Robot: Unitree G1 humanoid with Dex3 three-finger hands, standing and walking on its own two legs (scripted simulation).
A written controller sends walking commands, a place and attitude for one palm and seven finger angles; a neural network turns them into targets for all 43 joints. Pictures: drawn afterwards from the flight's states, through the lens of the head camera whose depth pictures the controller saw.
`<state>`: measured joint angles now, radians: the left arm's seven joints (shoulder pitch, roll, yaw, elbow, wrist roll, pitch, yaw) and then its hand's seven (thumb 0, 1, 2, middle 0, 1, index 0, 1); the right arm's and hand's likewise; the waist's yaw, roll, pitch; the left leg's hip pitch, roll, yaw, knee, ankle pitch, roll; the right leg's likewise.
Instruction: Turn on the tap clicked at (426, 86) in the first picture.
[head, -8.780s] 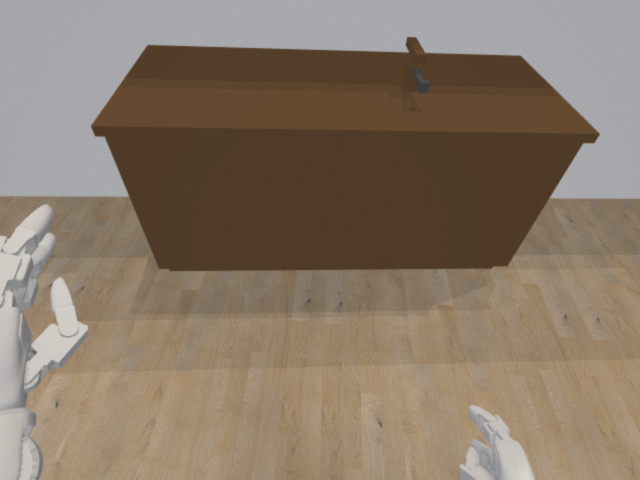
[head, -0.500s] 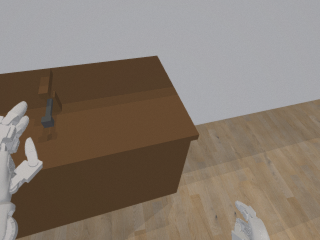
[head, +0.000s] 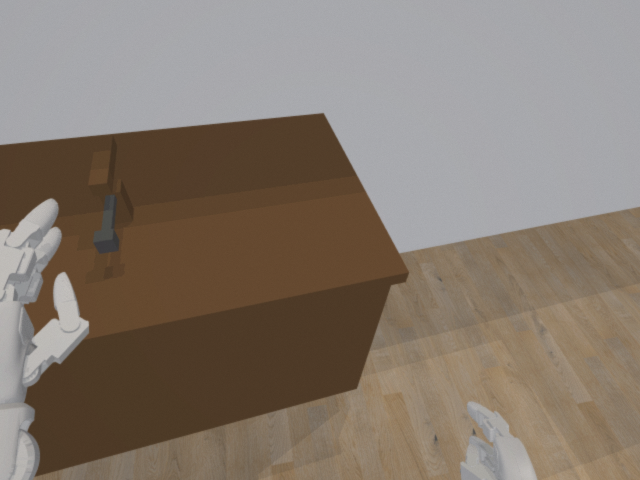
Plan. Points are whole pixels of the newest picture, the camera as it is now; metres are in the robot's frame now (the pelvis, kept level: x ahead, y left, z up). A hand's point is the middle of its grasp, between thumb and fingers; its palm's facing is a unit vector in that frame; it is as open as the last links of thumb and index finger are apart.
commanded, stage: shuffle to correct the standing spot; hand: left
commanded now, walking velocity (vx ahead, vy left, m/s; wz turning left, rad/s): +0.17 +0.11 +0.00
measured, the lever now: (106, 241) +0.44 +0.38 +0.00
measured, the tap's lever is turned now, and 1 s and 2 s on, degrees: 0 0 0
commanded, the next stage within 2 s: come to a stop and stand still in 0.64 s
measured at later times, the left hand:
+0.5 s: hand (90, 272) +0.27 +0.26 +0.16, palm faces +0.36 -0.84 -0.41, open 7.4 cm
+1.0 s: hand (84, 241) +0.29 +0.28 +0.17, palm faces +0.36 -0.81 -0.47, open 7.4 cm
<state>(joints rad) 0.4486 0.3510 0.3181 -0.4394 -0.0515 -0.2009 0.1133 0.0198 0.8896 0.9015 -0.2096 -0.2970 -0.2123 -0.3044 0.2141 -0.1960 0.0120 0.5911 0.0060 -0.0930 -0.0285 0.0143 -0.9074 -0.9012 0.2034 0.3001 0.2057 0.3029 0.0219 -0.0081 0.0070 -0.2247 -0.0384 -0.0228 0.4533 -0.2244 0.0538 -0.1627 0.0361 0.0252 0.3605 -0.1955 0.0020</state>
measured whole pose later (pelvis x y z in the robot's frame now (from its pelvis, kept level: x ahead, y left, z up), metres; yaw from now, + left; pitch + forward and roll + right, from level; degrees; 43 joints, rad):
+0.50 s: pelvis +0.05 +0.02 -0.02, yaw +1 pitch +1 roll -2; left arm 0.47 0.41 0.38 -0.51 -0.06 -0.25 0.11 0.02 0.89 0.90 -0.21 -0.30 -0.21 -0.30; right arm 0.20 -0.19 -0.01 0.58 0.02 -0.07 -0.01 0.01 -0.91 -0.90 0.20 0.30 0.20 0.30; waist -0.02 0.00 0.02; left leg -0.30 -0.07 -0.02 0.73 -0.39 0.07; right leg -0.20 0.01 0.01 0.58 -0.40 0.02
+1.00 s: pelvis +0.08 +0.03 -0.02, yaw -1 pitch -1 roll -1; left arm 0.49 0.44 0.41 -0.50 -0.06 -0.21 0.11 0.02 0.89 0.90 -0.21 -0.30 -0.22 -0.30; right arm 0.26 -0.18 0.02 0.59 0.01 -0.06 -0.03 0.01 -0.91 -0.90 0.20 0.30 0.21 0.30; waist -0.01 0.02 0.02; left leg -0.21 -0.07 0.06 0.60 -0.37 0.07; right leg -0.32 0.03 -0.11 0.53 -0.22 -0.05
